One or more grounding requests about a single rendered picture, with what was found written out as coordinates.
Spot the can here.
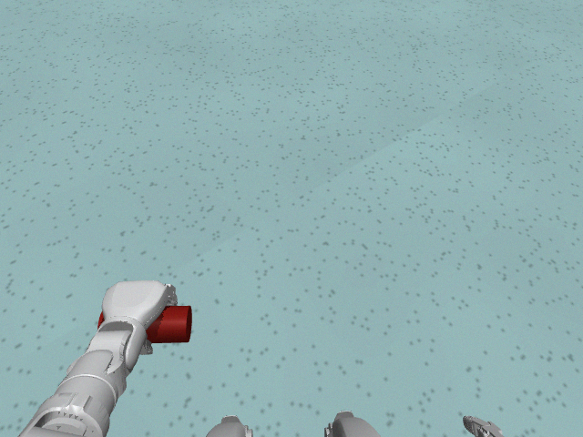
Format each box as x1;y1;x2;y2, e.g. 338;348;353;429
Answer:
97;306;192;343

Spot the right robot hand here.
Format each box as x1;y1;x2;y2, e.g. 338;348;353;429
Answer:
463;416;504;437

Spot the left robot hand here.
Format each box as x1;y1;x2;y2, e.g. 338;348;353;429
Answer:
102;280;178;355

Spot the left robot arm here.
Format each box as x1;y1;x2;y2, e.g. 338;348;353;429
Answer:
17;316;146;437

